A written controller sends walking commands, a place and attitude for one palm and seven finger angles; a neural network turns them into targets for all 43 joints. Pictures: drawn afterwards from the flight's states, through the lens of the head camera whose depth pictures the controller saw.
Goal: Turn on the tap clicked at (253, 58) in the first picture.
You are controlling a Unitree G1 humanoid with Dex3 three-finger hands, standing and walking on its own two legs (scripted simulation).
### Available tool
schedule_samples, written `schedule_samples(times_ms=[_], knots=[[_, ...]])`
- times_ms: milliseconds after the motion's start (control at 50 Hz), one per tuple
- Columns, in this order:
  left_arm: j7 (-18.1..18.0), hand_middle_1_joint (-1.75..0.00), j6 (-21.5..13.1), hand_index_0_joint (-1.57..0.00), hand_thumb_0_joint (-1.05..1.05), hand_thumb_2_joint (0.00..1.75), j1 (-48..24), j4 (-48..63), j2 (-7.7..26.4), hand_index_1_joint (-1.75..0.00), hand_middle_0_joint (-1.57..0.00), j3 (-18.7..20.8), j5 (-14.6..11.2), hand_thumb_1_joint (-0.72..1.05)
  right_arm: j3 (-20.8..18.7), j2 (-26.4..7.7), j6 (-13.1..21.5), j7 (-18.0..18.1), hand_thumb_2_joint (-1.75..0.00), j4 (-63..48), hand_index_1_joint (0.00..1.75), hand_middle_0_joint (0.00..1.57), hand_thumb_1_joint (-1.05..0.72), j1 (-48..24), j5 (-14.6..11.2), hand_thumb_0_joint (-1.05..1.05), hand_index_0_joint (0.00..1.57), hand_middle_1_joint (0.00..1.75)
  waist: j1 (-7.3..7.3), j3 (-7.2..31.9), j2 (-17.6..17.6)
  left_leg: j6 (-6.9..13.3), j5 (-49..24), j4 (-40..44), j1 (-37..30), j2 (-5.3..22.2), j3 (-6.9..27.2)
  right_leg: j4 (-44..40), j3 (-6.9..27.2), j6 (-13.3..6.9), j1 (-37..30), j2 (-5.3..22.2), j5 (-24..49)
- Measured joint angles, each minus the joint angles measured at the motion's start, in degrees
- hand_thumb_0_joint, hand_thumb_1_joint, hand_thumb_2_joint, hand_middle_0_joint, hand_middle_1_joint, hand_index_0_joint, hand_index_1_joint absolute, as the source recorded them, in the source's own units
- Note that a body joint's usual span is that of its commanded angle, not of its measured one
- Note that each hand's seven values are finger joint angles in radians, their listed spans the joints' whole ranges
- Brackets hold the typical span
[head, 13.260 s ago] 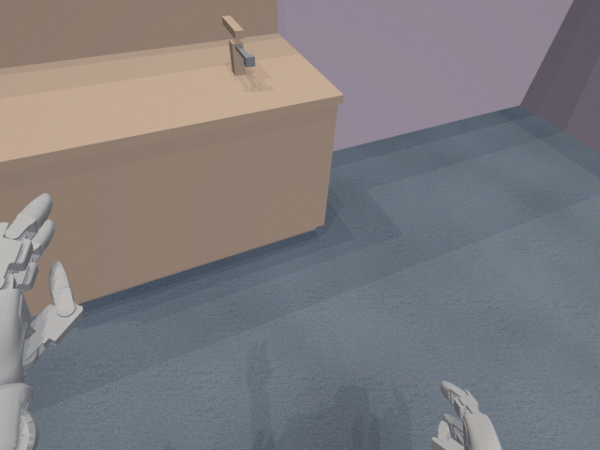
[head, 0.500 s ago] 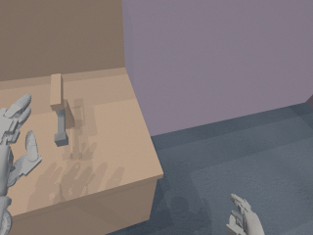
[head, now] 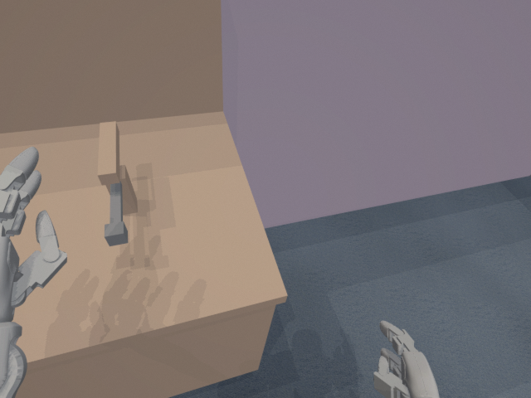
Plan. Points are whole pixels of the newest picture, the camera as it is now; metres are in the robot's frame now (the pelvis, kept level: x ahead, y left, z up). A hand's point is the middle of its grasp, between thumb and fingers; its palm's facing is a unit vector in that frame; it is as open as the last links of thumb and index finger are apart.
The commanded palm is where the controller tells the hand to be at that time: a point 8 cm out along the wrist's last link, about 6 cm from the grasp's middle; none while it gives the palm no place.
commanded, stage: look again from close up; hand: left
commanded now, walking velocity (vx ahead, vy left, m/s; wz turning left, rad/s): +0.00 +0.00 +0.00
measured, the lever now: (116, 233) +0.34 +0.27 +0.02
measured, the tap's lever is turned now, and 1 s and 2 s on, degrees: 0 0 0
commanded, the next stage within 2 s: turn the palm inward beside the body in 0.04 s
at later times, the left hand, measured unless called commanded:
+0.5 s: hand (80, 289) +0.19 +0.22 +0.14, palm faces +0.44 -0.83 -0.34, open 7.4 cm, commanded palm +0.15 +0.26 +0.16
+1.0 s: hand (100, 282) +0.21 +0.21 +0.14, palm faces +0.46 -0.84 -0.28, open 7.4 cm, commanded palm +0.15 +0.24 +0.15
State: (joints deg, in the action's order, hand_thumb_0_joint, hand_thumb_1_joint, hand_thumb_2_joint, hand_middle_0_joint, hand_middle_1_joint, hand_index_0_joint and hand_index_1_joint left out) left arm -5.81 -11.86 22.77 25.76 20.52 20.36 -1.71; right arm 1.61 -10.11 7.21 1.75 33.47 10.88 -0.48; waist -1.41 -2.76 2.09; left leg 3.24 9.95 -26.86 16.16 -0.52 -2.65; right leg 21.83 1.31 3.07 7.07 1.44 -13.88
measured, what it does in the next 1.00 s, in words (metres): shifts its weight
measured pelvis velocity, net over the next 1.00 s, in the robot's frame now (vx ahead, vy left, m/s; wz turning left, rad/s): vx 0.02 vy -0.07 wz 0.05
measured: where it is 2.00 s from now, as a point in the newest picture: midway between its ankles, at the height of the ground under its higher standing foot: outside the picture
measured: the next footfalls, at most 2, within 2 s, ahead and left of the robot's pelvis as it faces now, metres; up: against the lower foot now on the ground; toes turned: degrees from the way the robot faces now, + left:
none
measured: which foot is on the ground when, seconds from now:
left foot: down 0.00-1.00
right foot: down 0.00-1.00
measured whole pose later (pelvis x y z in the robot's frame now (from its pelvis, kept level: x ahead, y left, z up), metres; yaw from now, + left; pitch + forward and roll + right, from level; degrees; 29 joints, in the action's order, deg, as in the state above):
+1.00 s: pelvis +0.02 -0.07 -0.02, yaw +3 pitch +1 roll +0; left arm -1.3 -4.2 24.4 20.4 19.0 22.6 -11.6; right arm -0.4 -14.4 9.7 4.2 37.1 13.7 -1.1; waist -3.3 3.7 -1.8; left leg -1.8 17.1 -39.6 24.0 0.8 2.5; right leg 39.9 -2.8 -2.0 15.9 -1.0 -25.5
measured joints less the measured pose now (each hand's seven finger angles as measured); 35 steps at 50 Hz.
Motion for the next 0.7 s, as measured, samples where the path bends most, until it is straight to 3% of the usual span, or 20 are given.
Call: schedule_samples(times_ms=[140,160,180,220,280,340,380,440,540,620,700], knots=[[-0.22,-0.3,0.04,-0.21,0.01,0.9,0.19,0.88,-0.23,-0.3,-0.21,-0.33,0.07,0.89,-0.49,-0.49,-0.48,0.2,-0.89,0.06,0.3,0.2,-0.9,0.04,-0.24,0.01,0.2,0.3,-0.03,-0.06,-0.3,0.06,0.28,-0.04,-0.42,-0.29,-0.05,0.6,0.01,0.07,-0.19,0.3,-0.62],[0.18,-0.3,-0.27,-0.21,0.01,0.9,-2.21,-0.19,1.8,-0.3,-0.21,-0.45,0.77,0.89,0.22,-1.02,-0.82,1.45,-0.89,-1.31,0.3,0.2,-0.9,0.85,-0.94,0.01,0.2,0.3,-0.5,-0.69,-0.56,0.04,0.45,-0.68,-0.2,-0.33,0.29,1.71,-0.19,0.09,0.03,0.18,-1.27],[1.04,-0.3,-0.51,-0.21,0.01,0.9,-6.59,-2.53,4.48,-0.3,-0.21,-0.07,2.3,0.89,0.24,-1.28,-0.08,1.93,-0.89,-1.56,0.3,0.2,-0.9,1.44,0.03,0.01,0.2,0.3,-1.39,-1.34,-0.58,-0.17,0.56,-1.36,0.13,-0.63,0.6,4.19,-0.61,-1.08,0.99,0.34,-1.54],[2.53,-0.3,1.72,-0.21,0.01,0.89,-13.53,-6.71,6.34,-0.31,-0.21,1.36,0.83,0.89,0.16,-1.52,0.79,0.23,-0.89,0.53,0.3,0.2,-0.9,0.95,1.38,0.01,0.2,0.3,-1.8,-0.97,-0.57,-0.81,0.24,-1.64,0.78,-1.3,1.06,7.83,-1.1,-2.74,2.92,0.91,-3.07],[4.95,-0.3,6.9,-0.21,0.01,0.9,-14.98,-8.32,4.11,-0.3,-0.21,4.18,-3.84,0.89,0.61,-1.92,0.19,-2.11,-0.89,2.99,0.3,0.2,-0.9,-0.41,1.52,0.01,0.2,0.3,-1.54,1.27,-1.27,-1.08,0.18,-1.79,1.32,-1.06,0.45,7.65,-0.9,-2.44,3.42,0.96,-4.12],[5.69,-0.3,9.45,-0.2,0.01,0.9,-10.59,-7.36,1.19,-0.3,-0.2,2.59,-3.35,0.9,0.54,-2.5,-0.59,-3.14,-0.89,2.73,0.3,0.2,-0.9,-1.29,1.34,0.01,0.2,0.3,-0.56,2.13,-2.7,-1.32,0.51,-2.89,2.26,-0.32,0.59,8.22,-1.01,-1.5,4.19,0.28,-3.9],[5.4,-0.3,9.16,-0.2,0.01,0.9,-6.7,-6.27,0.32,-0.3,-0.2,0.48,-2.38,0.9,0.48,-2.53,-1.15,-2.93,-0.89,2.18,0.3,0.2,-0.9,-1.8,1.53,0.01,0.2,0.3,0.04,2.18,-2.82,-1.68,0.59,-3.82,3.19,-0.04,1.01,9.72,-1.4,-1.71,5.26,-0.03,-4.37],[3.78,-0.3,5.82,-0.21,0.01,0.9,-3.41,-5.81,0.14,-0.3,-0.21,-1.39,-2.25,0.9,0.16,-2.28,-1.18,-1.86,-0.89,2.2,0.3,0.2,-0.9,-2.12,1.95,0.01,0.2,0.3,0.07,2.09,-2.31,-2.51,0.94,-5.89,4.85,0.45,2.16,12.43,-2.48,-2.56,6.84,-0.63,-5.51],[0.21,-0.3,1.73,-0.21,0.01,0.89,-7.16,-8.91,1.02,-0.31,-0.21,0.34,-2.45,0.89,-0.26,-2.75,-0.58,-0.2,-0.89,4.49,0.3,0.2,-0.9,-1.87,1.44,0.01,0.2,0.3,-1.31,2.3,-2.62,-3.85,2.24,-10.01,7.35,1.18,5.15,16.02,-5.28,-4.2,8.18,-1.77,-7.34],[1.16,-0.3,4.35,-0.21,0.01,0.9,-12.42,-13.75,1.49,-0.3,-0.21,1.65,-3.9,0.89,-0.07,-3.64,-0.36,1.31,-0.89,6.16,0.3,0.2,-0.9,-1.77,0.42,0.01,0.2,0.3,-2.18,2.77,-4.1,-4.26,3.11,-12.16,8.32,1.5,6.86,17.74,-6.77,-5.11,8.54,-2.43,-8.37],[3.58,-0.3,7.92,-0.2,0.01,0.9,-12.99,-15.43,1.89,-0.3,-0.2,0.58,-5.09,0.9,-0.28,-4.08,0.22,2.41,-0.89,6.07,0.3,0.2,-0.9,-1.6,-0.28,0.02,0.2,0.3,-2.36,3.33,-5.57,-4.51,4.07,-13.29,8.54,1.8,7.37,18.59,-6.65,-5.58,8.81,-3.12,-9.04]])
